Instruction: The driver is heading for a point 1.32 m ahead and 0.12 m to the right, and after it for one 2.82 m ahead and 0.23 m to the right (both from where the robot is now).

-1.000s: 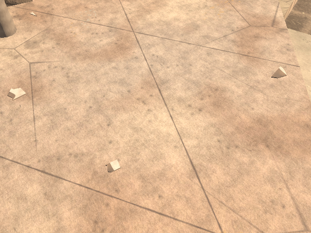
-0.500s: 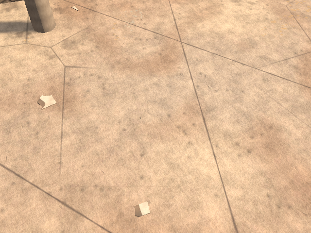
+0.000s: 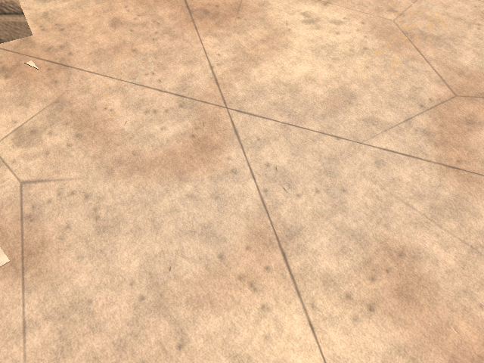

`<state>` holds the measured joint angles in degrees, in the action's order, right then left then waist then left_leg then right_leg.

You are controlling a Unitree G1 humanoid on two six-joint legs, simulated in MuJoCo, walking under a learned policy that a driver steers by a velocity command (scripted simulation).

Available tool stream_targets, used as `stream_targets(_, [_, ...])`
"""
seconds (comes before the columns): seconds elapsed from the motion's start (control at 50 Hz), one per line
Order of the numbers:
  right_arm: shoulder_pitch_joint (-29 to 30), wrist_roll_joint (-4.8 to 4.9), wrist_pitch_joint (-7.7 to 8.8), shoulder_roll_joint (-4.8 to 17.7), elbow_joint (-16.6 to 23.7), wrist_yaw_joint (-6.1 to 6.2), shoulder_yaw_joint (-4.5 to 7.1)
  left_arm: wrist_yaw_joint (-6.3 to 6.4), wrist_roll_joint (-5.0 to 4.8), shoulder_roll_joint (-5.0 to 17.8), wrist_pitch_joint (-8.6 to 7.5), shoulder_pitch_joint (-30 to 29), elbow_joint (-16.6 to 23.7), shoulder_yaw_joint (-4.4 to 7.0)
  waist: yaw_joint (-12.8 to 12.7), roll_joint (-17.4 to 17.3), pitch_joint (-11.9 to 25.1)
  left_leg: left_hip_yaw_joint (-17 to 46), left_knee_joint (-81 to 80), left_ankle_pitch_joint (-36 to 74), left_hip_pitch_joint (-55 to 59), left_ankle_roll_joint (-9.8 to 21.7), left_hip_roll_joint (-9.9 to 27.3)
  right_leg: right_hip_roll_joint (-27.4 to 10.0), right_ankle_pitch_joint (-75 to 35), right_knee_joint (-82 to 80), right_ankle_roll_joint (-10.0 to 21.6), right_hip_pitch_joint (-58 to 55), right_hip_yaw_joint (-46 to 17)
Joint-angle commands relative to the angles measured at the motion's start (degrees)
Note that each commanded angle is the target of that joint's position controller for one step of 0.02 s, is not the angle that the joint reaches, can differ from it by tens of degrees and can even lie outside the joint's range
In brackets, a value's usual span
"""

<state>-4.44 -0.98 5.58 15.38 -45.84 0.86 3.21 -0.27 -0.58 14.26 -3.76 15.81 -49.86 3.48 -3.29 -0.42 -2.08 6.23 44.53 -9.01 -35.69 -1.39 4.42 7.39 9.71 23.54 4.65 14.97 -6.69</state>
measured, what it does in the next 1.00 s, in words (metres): walks ahead: left foot, then right foot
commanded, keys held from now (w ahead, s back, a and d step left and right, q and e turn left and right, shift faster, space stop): w+e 0.46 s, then w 0.12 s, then w+q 0.42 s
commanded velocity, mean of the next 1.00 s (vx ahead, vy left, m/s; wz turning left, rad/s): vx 0.50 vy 0.00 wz -0.25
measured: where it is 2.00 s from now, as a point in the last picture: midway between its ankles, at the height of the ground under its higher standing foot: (288, 171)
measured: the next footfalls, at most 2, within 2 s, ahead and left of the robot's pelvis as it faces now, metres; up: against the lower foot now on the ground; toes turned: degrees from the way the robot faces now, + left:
left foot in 0.16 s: +0.25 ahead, +0.17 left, +0.00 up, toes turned -10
right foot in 0.66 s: +0.46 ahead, -0.18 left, +0.00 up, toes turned -23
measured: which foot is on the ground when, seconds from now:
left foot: up 0.00-0.14, down 0.16-0.68, up 0.70-1.00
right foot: down 0.00-0.16, up 0.18-0.64, down 0.66-1.00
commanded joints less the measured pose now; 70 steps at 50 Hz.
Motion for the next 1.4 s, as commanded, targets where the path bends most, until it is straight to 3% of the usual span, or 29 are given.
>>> stream_targets(0.02, [2.91,0.58,0.76,3.36,3.78,-0.23,0.34,1.06,-0.79,10.81,-0.01,-1.26,4.6,2.87,0.14,3.85,4.81,-3.18,-9.55,10.91,12.45,-1.56,-3.94,-11.76,-1.32,-8.87,8.3,6.66,-11.02])
stream_targets(0.08, [4.21,1.53,1.23,5.46,4.85,-0.54,0.84,1.01,-0.9,9.74,0.81,1.26,4.27,2.76,0.06,5.17,4.43,-1.84,-14.69,7.89,14.56,-1.44,-4.82,-12.59,5.62,-4.98,7.08,3.01,-15.69])
stream_targets(0.14, [-3.61,1.57,2.12,7.96,3.16,-0.51,2.08,1.04,-0.48,6.91,1.01,0.79,5.23,1.92,5.02,6.5,5.54,-1.39,-18.64,2.82,25.53,1.67,-2.74,-10.57,9.94,3.88,3.9,4.38,-16.99])
stream_targets(0.16, [-11.21,0.76,2.32,10.89,2.13,-0.01,2.91,0.89,-0.11,3.06,0.66,0.64,6.1,0.71,8.2,1.05,9.86,6.98,-19.54,-2.87,36.75,5.23,6.05,-6.95,15.15,17.77,1.25,11.15,-11.77])
stream_targets(0.18, [-17.09,-0.12,1.45,16.97,0.88,0.05,4.22,0.59,-1.33,0.02,-0.33,6.46,8.38,-0.32,6.24,-16.54,15.69,31.53,-26.04,-15.02,50.5,14.26,19.83,-0.17,26.84,35.05,-1.47,25.79,-2.35])
stream_targets(0.2, [-17.25,0.81,1.12,14.04,0.71,-0.31,3.92,0.52,-1.98,6.16,-0.68,5.83,8.38,0.61,6.97,-15.52,13.52,40.45,-28.75,-27.88,50.05,15.6,21.31,-5.39,24.78,44.35,-2.36,34.58,-1.64])
stream_targets(0.22, [-15.09,1.13,1.07,10.25,1.91,-0.28,2.95,0.55,-1.53,9.76,-0.45,1.41,8.62,1.59,8.47,-9.33,7.83,32.54,-28.78,-27.25,45.4,13.19,18.16,-7.5,19.44,47.75,-2.56,36.48,-1.94])
stream_targets(0.24, [-12.43,0.8,0.82,8.79,2.38,-0.28,2.35,0.66,-0.99,9.35,-0.02,-0.75,8.81,1.79,7.77,-5.98,4.76,24.35,-28.92,-19.64,40.28,11.16,15.3,-9.2,14.84,48.07,-2.97,35.33,-0.6])
stream_targets(0.3, [-8.05,0.12,0.55,5.84,2.33,-0.37,1.27,0.0,-0.92,7.14,0.84,-1.7,10.11,2.02,5.07,-7.36,1.32,10.38,-32.74,-5.2,30.27,9.84,10.37,-12.94,7.74,42.94,-3.75,29.57,0.58])
stream_targets(0.48, [-11.87,0.85,0.24,9.44,-0.26,-0.04,2.41,-1.85,-0.6,3.34,1.08,-11.25,15.64,0.52,7.19,-3.61,0.46,-8.31,-35.56,12.1,31.87,10.29,9.55,-12.79,-10.97,21.18,-4.78,26.46,4.83])
stream_targets(0.6, [-16.55,2.68,-1.47,12.07,-3.66,-0.66,2.88,-3.12,-0.5,4.53,0.62,-16.25,18.91,0.44,6.31,-4.58,-1.69,-10.33,-30.33,27.4,38.44,9.52,12.65,-8.7,-1.46,10.4,-0.25,19.54,9.12])
stream_targets(0.64, [-16.09,3.24,-2.12,12.67,-4.73,-0.46,2.56,-2.69,-0.08,8.26,0.4,-4.35,15.78,2.52,-1.57,-5.36,5.29,-12.42,-16.02,44.46,36.54,7.75,10.44,-5.11,-3.95,4.68,2.78,0.6,11.84])
stream_targets(0.66, [-16.38,2.65,-1.74,11.09,-4.37,-0.42,1.73,-1.71,0.3,11.99,0.65,4.82,13.22,4.09,-5.59,-4.12,11.51,-12.92,-3.05,35.74,25.64,5.73,8.05,-9.28,-7.62,7.11,4.79,-17.21,6.91])
stream_targets(0.68, [-20.86,1.01,-0.55,3.85,-1.94,-1.19,-0.68,-0.65,1.37,18.84,0.83,10.5,12.29,5.23,-3.55,9.96,21.15,-12.62,21.21,-3.62,1.77,1.8,-0.87,-27.57,-5.07,6.61,13.15,-40.15,-19.8])
stream_targets(0.7, [-20.21,2.31,1.0,6.39,-3.28,-1.52,-0.23,-0.53,1.2,15.92,0.8,12.07,12.72,4.27,-5.21,10.56,29.62,-0.63,31.15,-25.59,-2.86,1.88,-4.78,-33.43,-3.49,-1.89,16.37,-40.31,-35.6])
stream_targets(0.72, [-14.64,4.31,1.26,10.45,-1.41,-1.68,1.35,-0.76,1.1,12.99,0.51,8.81,11.98,3.15,-4.94,7.28,19.78,0.73,33.7,-22.41,-8.09,2.24,-1.67,-30.51,-3.9,-2.75,12.81,-33.08,-24.73])
stream_targets(0.76, [-10.77,3.05,0.6,8.65,-0.86,-1.18,1.24,-0.98,0.58,8.38,-0.1,1.47,11.25,1.84,-0.57,5.18,8.18,-1.87,26.96,-13.36,-6.83,2.14,2.97,-24.88,-5.61,-6.27,8.59,-16.52,-10.03])
stream_targets(0.8, [-14.54,2.83,-1.66,6.82,-2.31,-0.87,1.44,-1.35,1.07,5.66,-1.22,-3.17,11.14,1.4,3.47,7.68,5.2,-1.24,24.24,-7.43,0.21,1.72,4.84,-22.19,-5.55,-11.52,7.22,-6.49,-2.82])
stream_targets(0.88, [-12.43,2.58,-3.39,4.11,-1.22,-0.46,1.25,-0.63,1.87,6.44,-2.78,-3.7,8.7,2.09,4.88,4.72,1.61,0.19,18.98,0.22,-3.04,0.42,4.7,-22.26,-10.58,-16.07,7.3,-3.61,5.38])
stream_targets(1.08, [2.72,1.97,-2.91,2.93,5.71,-3.89,0.16,1.18,-0.11,10.61,-0.8,1.94,4.15,3.69,0.12,2.6,-3.72,-6.72,-6.54,8.44,-5.8,4.3,1.89,-24.66,-16.54,-13.78,3.67,-17.5,16.83])
stream_targets(1.14, [-0.99,2.01,-3.15,5.54,6.74,-4.42,1.52,1.76,-0.69,13.11,0.68,0.64,4.29,4.33,3.49,5.09,0.66,-11.91,-6.97,-0.83,3.03,7.48,-3.23,-24.63,-42.13,-2.48,1.55,-20.82,18.97])
stream_targets(1.18, [-16.96,2.43,-3.35,11.53,3.12,-3.49,4.89,2.15,-0.7,12.61,1.36,-0.11,4.82,3.75,11.98,2.99,9.53,-11.89,-11.51,1.55,27.22,11.29,-8.13,-20.41,-43.47,21.14,-2.14,-12.25,21.35])
stream_targets(1.2, [-21.41,2.72,-3.83,18.66,2.35,-2.27,6.86,1.93,1.42,7.0,0.48,4.06,7.15,1.99,9.8,-10.24,14.69,12.0,-13.07,-0.18,47.03,18.59,5.19,-14.09,-9.95,43.09,-6.02,9.88,21.12])
stream_targets(1.22, [-19.74,2.63,-3.04,19.23,4.48,-2.59,6.17,1.15,1.12,3.77,-1.89,4.29,8.68,0.32,7.28,-13.54,23.19,41.51,-24.73,-9.99,57.37,27.02,14.49,-4.02,24.83,56.37,-7.4,24.7,7.41])
stream_targets(1.24, [-20.19,2.06,-2.42,14.34,4.71,-2.93,4.73,0.3,-1.43,8.74,-3.63,-3.07,10.03,1.46,10.78,-6.45,20.36,37.85,-28.24,-10.92,56.71,23.47,13.9,-7.28,21.84,58.05,-5.65,31.23,1.07])
stream_targets(1.26, [-18.09,2.01,-1.92,12.14,4.58,-2.86,4.13,0.09,-2.19,8.58,-4.52,-5.95,11.01,1.29,9.74,-4.79,13.48,29.88,-27.79,-7.89,49.82,21.29,12.09,-9.7,17.17,54.78,-4.17,33.14,1.8])
stream_targets(1.28, [-14.12,2.08,-1.79,10.21,5.28,-2.74,3.53,0.53,-0.78,8.24,-4.83,-6.32,10.53,1.3,7.06,-0.49,8.9,23.36,-27.65,-2.61,40.86,19.42,9.64,-12.21,13.15,49.46,-3.83,30.38,1.96])
stream_targets(1.32, [-8.96,1.1,-1.82,7.5,7.46,-2.21,2.56,0.77,0.72,9.3,-3.58,-4.66,9.92,2.19,3.14,-2.27,6.12,16.7,-29.66,6.11,29.07,18.32,6.47,-14.45,9.16,43.36,-4.42,22.17,1.67])
stream_targets(1.4, [-9.95,1.56,-1.55,9.82,7.85,-0.85,3.21,0.92,1.5,6.73,-1.66,-6.8,11.09,1.61,2.56,-1.77,3.99,10.14,-31.8,14.19,21.93,18.24,3.75,-13.29,1.99,32.03,-7.79,20.71,3.73])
